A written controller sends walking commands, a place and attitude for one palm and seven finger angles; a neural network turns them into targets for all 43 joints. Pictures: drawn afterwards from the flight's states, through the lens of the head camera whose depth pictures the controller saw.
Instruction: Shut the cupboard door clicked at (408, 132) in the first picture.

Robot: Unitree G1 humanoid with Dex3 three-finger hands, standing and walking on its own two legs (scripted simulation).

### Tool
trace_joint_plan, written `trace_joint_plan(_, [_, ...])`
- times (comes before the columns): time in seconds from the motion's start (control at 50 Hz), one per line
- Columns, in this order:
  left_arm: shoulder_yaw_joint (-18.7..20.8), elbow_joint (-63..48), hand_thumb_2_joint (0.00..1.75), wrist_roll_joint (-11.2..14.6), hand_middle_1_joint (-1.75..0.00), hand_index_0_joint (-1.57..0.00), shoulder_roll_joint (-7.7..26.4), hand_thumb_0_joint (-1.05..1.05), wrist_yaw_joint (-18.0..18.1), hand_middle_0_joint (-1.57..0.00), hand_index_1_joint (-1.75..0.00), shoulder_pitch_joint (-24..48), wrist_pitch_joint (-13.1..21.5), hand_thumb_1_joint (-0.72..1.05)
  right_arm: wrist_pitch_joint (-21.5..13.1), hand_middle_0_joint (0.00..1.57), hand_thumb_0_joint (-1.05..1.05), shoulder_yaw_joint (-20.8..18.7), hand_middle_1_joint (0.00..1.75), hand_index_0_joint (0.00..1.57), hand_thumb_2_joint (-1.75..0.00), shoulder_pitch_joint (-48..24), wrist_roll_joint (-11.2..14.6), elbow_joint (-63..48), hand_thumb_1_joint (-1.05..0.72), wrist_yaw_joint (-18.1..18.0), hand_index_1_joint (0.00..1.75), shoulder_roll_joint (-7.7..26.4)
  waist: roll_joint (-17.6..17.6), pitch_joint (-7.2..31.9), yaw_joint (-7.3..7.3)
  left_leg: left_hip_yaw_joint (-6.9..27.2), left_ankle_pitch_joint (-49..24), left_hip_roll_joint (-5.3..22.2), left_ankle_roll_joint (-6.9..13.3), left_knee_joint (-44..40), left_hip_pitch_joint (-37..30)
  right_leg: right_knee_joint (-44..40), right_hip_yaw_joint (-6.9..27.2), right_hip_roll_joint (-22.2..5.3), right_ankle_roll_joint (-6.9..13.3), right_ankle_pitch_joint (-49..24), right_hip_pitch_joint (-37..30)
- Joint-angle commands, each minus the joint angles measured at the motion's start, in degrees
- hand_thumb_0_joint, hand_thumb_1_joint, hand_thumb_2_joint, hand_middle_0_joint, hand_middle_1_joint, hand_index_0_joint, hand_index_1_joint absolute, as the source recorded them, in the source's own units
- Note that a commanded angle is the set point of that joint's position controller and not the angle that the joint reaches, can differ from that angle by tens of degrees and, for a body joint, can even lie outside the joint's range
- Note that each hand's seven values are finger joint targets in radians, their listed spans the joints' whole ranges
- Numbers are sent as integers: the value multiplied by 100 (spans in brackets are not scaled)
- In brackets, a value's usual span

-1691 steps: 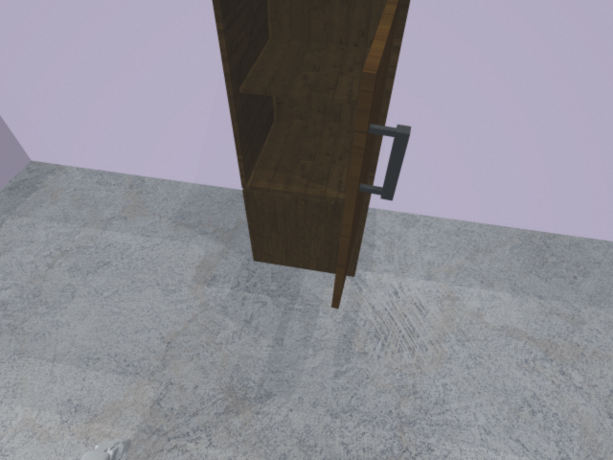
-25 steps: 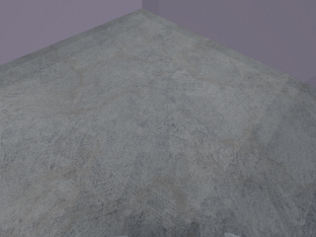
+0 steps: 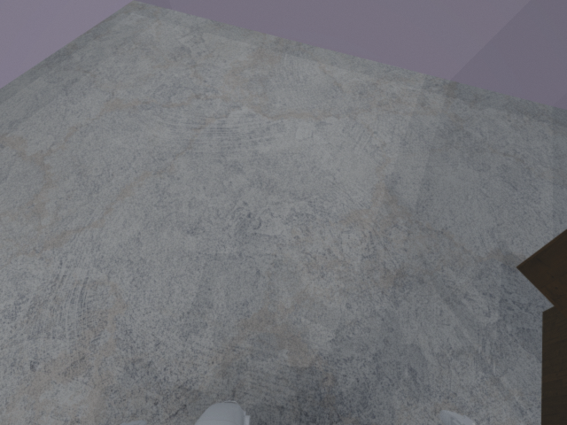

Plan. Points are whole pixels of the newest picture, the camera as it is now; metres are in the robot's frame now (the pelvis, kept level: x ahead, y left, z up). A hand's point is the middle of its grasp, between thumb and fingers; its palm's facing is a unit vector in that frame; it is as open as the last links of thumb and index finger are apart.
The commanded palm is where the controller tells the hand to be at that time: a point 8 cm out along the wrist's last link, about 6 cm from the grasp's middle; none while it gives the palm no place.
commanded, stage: turn to face it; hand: left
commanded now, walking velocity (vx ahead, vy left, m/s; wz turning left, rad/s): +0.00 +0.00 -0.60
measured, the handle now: out of the picture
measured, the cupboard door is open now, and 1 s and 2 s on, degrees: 52 52 52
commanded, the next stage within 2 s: take the last steps up to it in 1.62 s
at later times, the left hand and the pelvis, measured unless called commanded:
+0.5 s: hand (192, 374) +0.20 +0.17 -0.15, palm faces -0.32 -0.91 -0.28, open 7.3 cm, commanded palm none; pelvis +0.02 +0.01 -0.01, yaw -18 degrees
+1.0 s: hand (204, 341) +0.25 +0.16 -0.16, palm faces -0.55 -0.81 -0.20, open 7.3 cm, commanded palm none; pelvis +0.05 +0.04 +0.01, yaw -36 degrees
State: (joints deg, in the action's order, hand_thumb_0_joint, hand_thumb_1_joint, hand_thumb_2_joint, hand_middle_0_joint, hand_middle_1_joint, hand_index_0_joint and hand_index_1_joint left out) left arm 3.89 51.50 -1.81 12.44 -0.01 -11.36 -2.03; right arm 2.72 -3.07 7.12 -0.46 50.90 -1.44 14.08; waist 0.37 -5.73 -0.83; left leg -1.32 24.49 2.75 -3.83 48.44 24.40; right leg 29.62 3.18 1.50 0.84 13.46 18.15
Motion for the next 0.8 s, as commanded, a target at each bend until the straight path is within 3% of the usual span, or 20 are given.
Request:
trace_joint_plan(0.0, [333, -434, 90, 37, -30, -20, 1144, 0, 70, -20, -30, 130, 22, 90, -184, 20, 0, -43, 30, 20, -90, 476, 42, -342, -90, -35, 30, 351, 827, 1068, 180, 12, -776, -111, 24, -1703, -919, -221, 1486, -1147, 659, -2234, -455])
trace_joint_plan(0.02, [296, -495, 90, 80, -30, -20, 1000, 0, 51, -20, -30, 291, -9, 90, -239, 20, 0, -78, 30, 20, -90, 755, 24, -260, -90, -50, 30, 522, 422, 1102, 341, 138, -1281, 104, 84, -2493, -1721, 90, 1224, -818, 368, -1510, 176])
trace_joint_plan(0.04, [223, -609, 90, 144, -30, -20, 638, 0, 5, -20, -30, 148, -37, 90, -305, 20, 0, -157, 30, 20, -90, 839, -67, -270, -90, -72, 30, 1074, -1134, 1152, 316, 1451, -1628, 1388, 487, -3132, -2356, 1049, 539, 12, -5, 353, 1192])
trace_joint_plan(0.06, [174, -706, 90, 117, -30, -20, 621, 0, -31, -20, -30, 279, -29, 90, -274, 20, 0, -231, 30, 20, -90, 958, -97, -345, -90, -84, 30, 1388, -1952, 1018, 391, 2216, -2288, 2390, 1064, -3308, -2100, 2412, -151, 173, -234, 2215, 1445])
trace_joint_plan(0.08, [208, -739, 90, 81, -30, -20, 756, 0, -64, -20, -30, 398, -50, 90, -245, 20, 0, -177, 30, 20, -90, 877, -147, -402, -90, -98, 30, 1341, -1317, 816, 389, 2138, -2383, 2486, 1385, -3258, -1527, 3210, 73, -52, -237, 2173, 1284])
trace_joint_plan(0.12, [304, -552, 90, 18, -30, -20, 802, 0, -154, -20, -30, 283, -109, 90, -283, 20, 0, -102, 30, 20, -90, 341, -158, -541, -90, -108, 30, 1037, -1184, 540, 96, 1418, -2371, 1995, 1271, -3228, -1195, 3865, -34, -197, -348, 1607, 1421])
trace_joint_plan(0.18, [230, -585, 90, 61, -30, -20, 619, 0, -239, -20, -30, 354, -146, 90, -274, 20, 0, -78, 30, 20, -90, 333, -171, -524, -90, -129, 30, 885, -1125, 550, 82, 404, -3487, 1596, 1133, -2785, -1672, 3362, -322, -279, -428, 1399, 1411])
trace_joint_plan(0.26, [136, -717, 90, 75, -30, -20, 470, 0, -257, -20, -30, 636, -92, 90, -258, 20, 0, -175, 30, 20, -90, 833, -149, -318, -90, -105, 30, 1009, -1190, 933, 334, -62, -4179, 1650, 1091, -2353, -2298, 1918, -717, -209, -359, 1251, 876])
trace_joint_plan(0.36, [165, -567, 90, 68, -30, -20, 625, 0, -228, -20, -30, 100, 8, 90, -196, 20, 0, -272, 30, 20, -90, 616, -84, -336, -90, 4, 30, 1136, -1053, 1103, 27, -543, -3475, 1553, 631, -1471, -1666, -136, -952, -61, -141, -232, -649])
trace_joint_plan(0.38, [229, -442, 90, 42, -30, -20, 951, 0, -184, -20, -30, -322, 63, 90, -197, 20, 0, -262, 30, 20, -90, 571, -31, -397, -90, 38, 30, 986, -383, 1279, -187, -765, -2725, 1277, 338, -665, -980, -662, -352, -533, 51, -1156, -1593])
trace_joint_plan(0.4, [362, -334, 90, -17, -30, -20, 1603, 0, -90, -20, -30, -683, 131, 90, -188, 20, 0, -127, 30, 20, -90, 290, -1, -683, -90, 56, 30, 467, 1546, 1182, -403, -1066, 666, 365, -15, 648, 751, -883, 1691, -2007, 632, -3151, -2438])
trace_joint_plan(0.42, [374, -259, 90, 71, -30, -20, 1766, 0, -4, -20, -30, -860, 105, 90, -102, 20, 0, -85, 30, 20, -90, 103, -12, -762, -90, -1, 30, 565, 1585, 1179, -473, -277, 1383, 210, -25, 1590, 1069, -815, 2015, -2472, 1156, -3900, -2068])
trace_joint_plan(0.46, [358, -442, 90, 46, -30, -20, 1412, 0, 96, -20, -30, -222, 51, 90, -48, 20, 0, -102, 30, 20, -90, 56, -17, -713, -90, -16, 30, 500, 1417, 736, -174, 183, 646, 418, 10, 2016, 1378, -1018, 1672, -1980, 1141, -2321, -1546])
trace_joint_plan(0.52, [219, -596, 90, 58, -30, -20, 1146, 0, 88, -20, -30, 193, 91, 90, -62, 20, 0, -106, 30, 20, -90, 165, -34, -531, -90, 39, 30, 595, 1049, 756, 56, 114, 7, 355, -105, 1651, 829, -772, 1017, -1480, 947, -2699, -1037])
trace_joint_plan(0.66, [293, -540, 90, 6, -30, -20, 1328, 0, 35, -20, -30, 135, 55, 90, -137, 20, 0, -68, 30, 20, -90, 286, 20, -561, -90, 30, 30, 428, 861, 994, 36, -122, -141, -74, -62, -594, -213, -466, 1451, -1309, 891, -2367, -763])
trace_joint_plan(0.7, [289, -583, 90, 58, -30, -20, 1247, 0, 29, -20, -30, 378, 12, 90, -199, 20, 0, -68, 30, 20, -90, 742, 26, -420, -90, -9, 30, 483, 863, 1040, 296, -99, -984, -96, -20, -1756, -1089, -147, 1440, -1089, 585, -1940, -226])
trace_joint_plan(0.72, [240, -646, 90, 100, -30, -20, 1037, 0, 13, -20, -30, 452, -15, 90, -268, 20, 0, -106, 30, 20, -90, 1013, 3, -352, -90, -28, 30, 739, 243, 1137, 429, 249, -1323, 300, 83, -2589, -1775, 319, 1089, -678, 279, -1210, 306])
trace_joint_plan(0.74, [170, -732, 90, 163, -30, -20, 655, 0, -37, -20, -30, 217, -42, 90, -330, 20, 0, -209, 30, 20, -90, 1101, -90, -362, -90, -40, 30, 1343, -1504, 1304, 373, 1736, -2067, 1727, 587, -3055, -2414, 1515, 282, 172, -126, 859, 1227])
trace_joint_plan(0.76, [129, -786, 90, 121, -30, -20, 726, 0, -44, -20, -30, 301, -31, 90, -291, 20, 0, -239, 30, 20, -90, 1174, -95, -408, -90, -51, 30, 1555, -1834, 1213, 436, 2218, -2722, 2522, 1133, -3077, -2182, 2804, -71, 117, -237, 2342, 1393])
trace_joint_plan(0.78, [175, -838, 90, 92, -30, -20, 796, 0, -76, -20, -30, 357, -35, 90, -269, 20, 0, -186, 30, 20, -90, 1044, -150, -525, -90, -66, 30, 1448, -1271, 1021, 394, 2072, -2657, 2553, 1405, -3078, -1645, 3491, 67, -102, -237, 2243, 1280])
